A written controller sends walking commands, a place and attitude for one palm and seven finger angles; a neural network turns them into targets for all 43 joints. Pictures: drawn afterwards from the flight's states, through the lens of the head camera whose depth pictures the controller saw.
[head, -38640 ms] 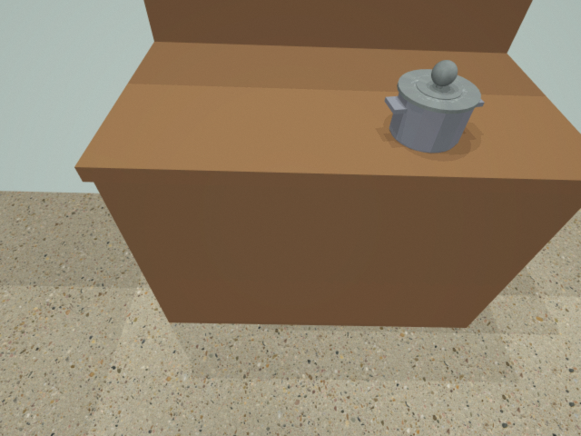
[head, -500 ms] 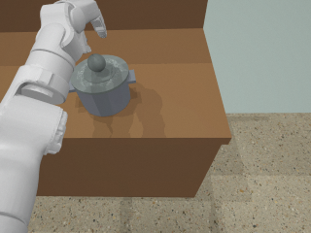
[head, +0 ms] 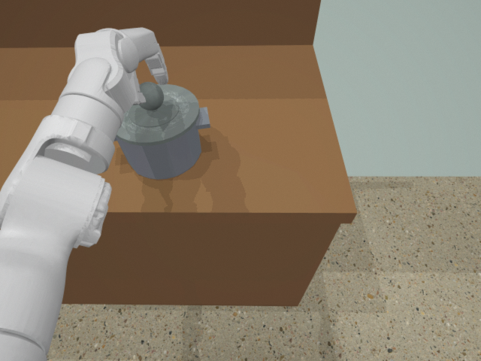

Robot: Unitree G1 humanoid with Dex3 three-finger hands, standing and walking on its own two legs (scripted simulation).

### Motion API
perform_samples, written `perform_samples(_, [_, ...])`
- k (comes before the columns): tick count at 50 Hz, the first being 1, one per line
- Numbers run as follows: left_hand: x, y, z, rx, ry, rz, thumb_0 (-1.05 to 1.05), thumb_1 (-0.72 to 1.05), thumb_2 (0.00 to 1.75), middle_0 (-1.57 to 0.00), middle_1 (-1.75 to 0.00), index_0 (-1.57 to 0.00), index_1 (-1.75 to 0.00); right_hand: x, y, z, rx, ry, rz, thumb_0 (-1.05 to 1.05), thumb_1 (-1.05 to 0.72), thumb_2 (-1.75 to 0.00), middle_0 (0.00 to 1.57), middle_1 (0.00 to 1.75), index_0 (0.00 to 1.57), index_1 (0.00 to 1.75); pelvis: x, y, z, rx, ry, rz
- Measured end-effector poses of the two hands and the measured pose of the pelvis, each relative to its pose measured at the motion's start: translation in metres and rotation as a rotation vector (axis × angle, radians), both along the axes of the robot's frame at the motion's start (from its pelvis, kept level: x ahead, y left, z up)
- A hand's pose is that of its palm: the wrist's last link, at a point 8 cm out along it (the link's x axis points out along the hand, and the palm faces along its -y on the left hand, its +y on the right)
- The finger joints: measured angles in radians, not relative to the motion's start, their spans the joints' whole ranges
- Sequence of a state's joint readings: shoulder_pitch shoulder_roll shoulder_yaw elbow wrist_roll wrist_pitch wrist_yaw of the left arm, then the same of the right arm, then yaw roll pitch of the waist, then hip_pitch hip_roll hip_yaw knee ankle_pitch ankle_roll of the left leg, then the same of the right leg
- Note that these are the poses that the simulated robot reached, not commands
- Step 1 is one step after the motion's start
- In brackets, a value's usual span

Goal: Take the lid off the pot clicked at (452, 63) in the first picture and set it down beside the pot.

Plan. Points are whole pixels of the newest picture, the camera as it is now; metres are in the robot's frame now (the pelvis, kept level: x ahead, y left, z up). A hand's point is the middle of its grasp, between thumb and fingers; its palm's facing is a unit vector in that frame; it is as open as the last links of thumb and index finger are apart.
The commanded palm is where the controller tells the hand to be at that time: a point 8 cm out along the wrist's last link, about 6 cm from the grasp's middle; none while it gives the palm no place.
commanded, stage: lower the open fingers around the knob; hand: left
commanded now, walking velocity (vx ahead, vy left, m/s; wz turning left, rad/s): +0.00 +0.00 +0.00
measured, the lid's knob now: (149, 96) +0.54 +0.13 +0.15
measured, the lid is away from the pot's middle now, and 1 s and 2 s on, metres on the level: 0.01 0.00 0.00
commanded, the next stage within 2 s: close the fingers and squeeze the knob in 0.54 s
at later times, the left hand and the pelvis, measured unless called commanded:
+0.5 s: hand (144, 96) +0.50 +0.13 +0.18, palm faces -0.40 -0.05 -0.92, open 10.0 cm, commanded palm +0.51 +0.13 +0.23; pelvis +0.00 +0.00 +0.00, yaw +0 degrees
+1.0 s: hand (142, 96) +0.51 +0.13 +0.18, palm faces -0.40 -0.09 -0.91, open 9.6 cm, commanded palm +0.51 +0.14 +0.23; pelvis +0.00 +0.00 +0.00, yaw -1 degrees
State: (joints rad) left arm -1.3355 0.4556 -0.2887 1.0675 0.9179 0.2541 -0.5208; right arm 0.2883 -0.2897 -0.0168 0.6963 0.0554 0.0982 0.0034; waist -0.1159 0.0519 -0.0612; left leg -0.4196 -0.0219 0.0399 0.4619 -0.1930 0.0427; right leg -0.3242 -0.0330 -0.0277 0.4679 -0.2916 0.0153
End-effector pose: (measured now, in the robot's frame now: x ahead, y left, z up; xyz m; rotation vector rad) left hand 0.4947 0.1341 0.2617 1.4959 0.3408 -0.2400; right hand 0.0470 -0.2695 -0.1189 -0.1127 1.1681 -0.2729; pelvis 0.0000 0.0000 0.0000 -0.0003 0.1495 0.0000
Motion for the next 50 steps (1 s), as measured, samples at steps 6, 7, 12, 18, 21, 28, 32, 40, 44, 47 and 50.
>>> perform_samples(6, [0.001,-0.002,-0.006,0.012,0.007,-0.009,0.0,-0.37,1.65,-0.87,-0.08,-0.88,-0.09,0.0,0.001,-0.001,-0.004,0.009,0.005,0.0,-0.91,-0.9,0.2,0.3,0.2,0.3,0.0,0.0,-0.001,-0.001,0.009,0.005])
perform_samples(7, [0.002,-0.001,-0.007,0.008,0.01,-0.006,0.0,-0.37,1.65,-0.87,-0.08,-0.88,-0.09,0.0,0.001,-0.001,-0.004,0.012,0.004,0.0,-0.91,-0.9,0.2,0.3,0.2,0.3,0.0,0.0,-0.001,-0.001,0.011,0.005])
perform_samples(12, [0.006,-0.002,-0.012,0.008,0.021,0.004,0.0,-0.37,1.65,-0.86,-0.08,-0.87,-0.08,-0.006,0.001,-0.003,-0.003,0.034,-0.006,0.0,-0.91,-0.9,0.2,0.3,0.2,0.3,0.001,0.0,-0.001,-0.001,0.021,0.002])
perform_samples(18, [0.01,-0.004,-0.02,0.016,0.034,-0.001,0.0,-0.37,1.65,-0.85,-0.07,-0.87,-0.08,-0.015,0.0,-0.005,-0.001,0.065,-0.021,0.0,-0.91,-0.9,0.2,0.3,0.2,0.3,0.003,0.001,-0.002,-0.002,0.03,-0.001])
perform_samples(21, [0.011,-0.003,-0.024,-0.002,0.04,-0.005,0.0,-0.36,1.65,-0.84,-0.07,-0.87,-0.09,-0.02,0.0,-0.005,-0.003,0.075,-0.032,0.0,-0.91,-0.9,0.2,0.3,0.2,0.3,0.003,0.001,-0.002,-0.002,0.031,-0.005])
perform_samples(28, [0.012,-0.002,-0.026,-0.007,0.038,-0.014,0.0,-0.36,1.65,-0.84,-0.07,-0.88,-0.09,-0.025,-0.001,-0.005,-0.004,0.084,-0.041,0.0,-0.91,-0.9,0.2,0.3,0.2,0.3,0.004,0.0,-0.002,-0.003,0.031,-0.005])
perform_samples(32, [0.013,-0.003,-0.027,-0.001,0.038,-0.015,0.0,-0.36,1.65,-0.85,-0.07,-0.88,-0.09,-0.025,-0.001,-0.005,-0.006,0.082,-0.042,0.0,-0.91,-0.9,0.2,0.3,0.2,0.3,0.004,0.0,-0.002,-0.003,0.032,-0.006])
perform_samples(40, [0.012,-0.001,-0.027,-0.011,0.04,-0.01,0.0,-0.2,1.28,-0.66,-0.45,-0.67,-0.46,-0.02,-0.001,-0.004,-0.006,0.062,-0.043,0.0,-0.91,-0.9,0.2,0.3,0.2,0.3,0.004,0.0,-0.002,-0.003,0.03,-0.008])
perform_samples(44, [0.011,-0.001,-0.029,-0.019,0.047,-0.01,0.0,-0.11,1.11,-0.57,-0.66,-0.58,-0.66,-0.018,-0.002,-0.003,-0.012,0.055,-0.041,0.0,-0.91,-0.9,0.2,0.3,0.2,0.3,0.004,-0.001,-0.002,-0.004,0.028,-0.008])
perform_samples(47, [0.012,0.0,-0.027,-0.02,0.036,-0.014,0.0,-0.06,1.04,-0.54,-0.76,-0.54,-0.77,-0.017,-0.003,-0.002,-0.017,0.047,-0.041,0.0,-0.91,-0.9,0.2,0.3,0.2,0.3,0.003,-0.001,-0.002,-0.004,0.029,-0.009])
perform_samples(50, [0.013,0.003,-0.027,-0.024,0.04,-0.001,0.0,-0.02,0.99,-0.52,-0.84,-0.52,-0.84,-0.017,-0.003,-0.002,-0.019,0.046,-0.044,0.0,-0.91,-0.9,0.2,0.3,0.2,0.3,0.004,-0.001,-0.002,-0.004,0.03,-0.01])
